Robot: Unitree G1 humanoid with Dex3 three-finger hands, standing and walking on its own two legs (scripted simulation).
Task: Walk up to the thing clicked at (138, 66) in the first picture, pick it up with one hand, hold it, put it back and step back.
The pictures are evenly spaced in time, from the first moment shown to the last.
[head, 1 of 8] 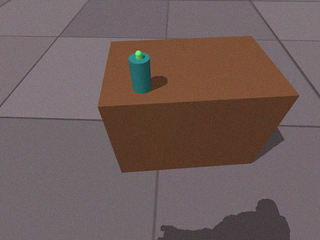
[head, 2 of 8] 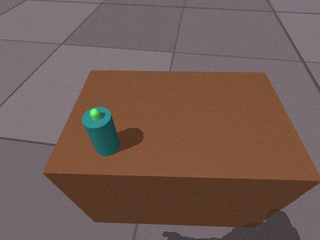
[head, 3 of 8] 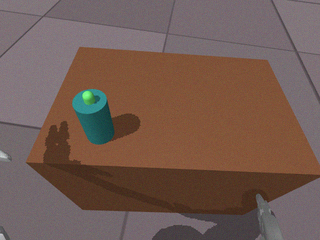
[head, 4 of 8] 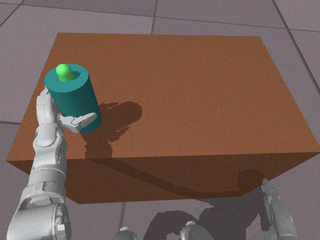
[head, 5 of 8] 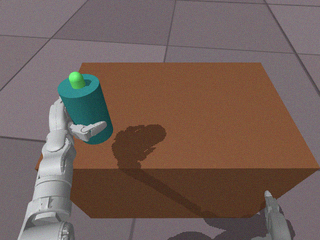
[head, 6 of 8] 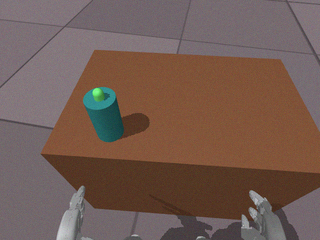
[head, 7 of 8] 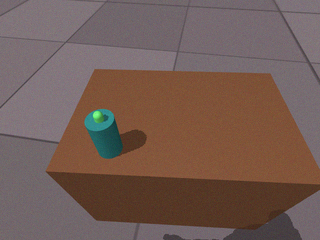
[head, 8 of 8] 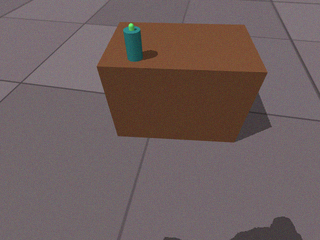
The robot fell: no
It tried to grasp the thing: yes
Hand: left
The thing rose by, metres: 0.23
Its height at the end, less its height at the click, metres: +0.00
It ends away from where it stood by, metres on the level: 0.01
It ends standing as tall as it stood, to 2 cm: yes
